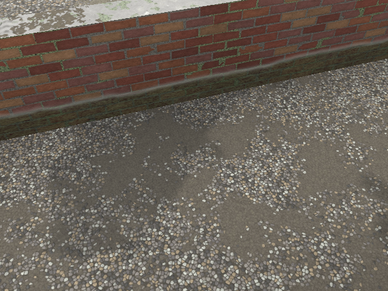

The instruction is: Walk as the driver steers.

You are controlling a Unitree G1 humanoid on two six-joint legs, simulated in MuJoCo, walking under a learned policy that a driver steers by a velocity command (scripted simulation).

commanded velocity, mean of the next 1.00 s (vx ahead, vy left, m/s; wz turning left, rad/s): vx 0.28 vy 0.00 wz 0.00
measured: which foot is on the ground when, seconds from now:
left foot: down 0.00-1.00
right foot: down 0.00-1.00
